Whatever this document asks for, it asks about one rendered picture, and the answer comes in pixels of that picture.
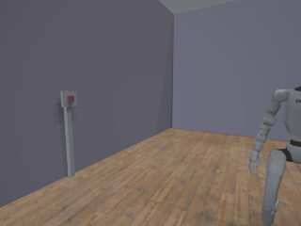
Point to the button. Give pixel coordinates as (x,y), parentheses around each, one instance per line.
(70,99)

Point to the panel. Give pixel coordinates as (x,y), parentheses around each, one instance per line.
(68,127)

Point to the robot right forearm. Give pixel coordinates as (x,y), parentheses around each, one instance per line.
(261,136)

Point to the robot right hand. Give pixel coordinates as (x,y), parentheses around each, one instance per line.
(254,156)

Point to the robot torso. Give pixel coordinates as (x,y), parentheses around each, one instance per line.
(292,120)

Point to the robot right thigh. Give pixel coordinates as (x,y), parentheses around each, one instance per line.
(274,172)

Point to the robot right upper arm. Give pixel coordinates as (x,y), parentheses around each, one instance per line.
(278,97)

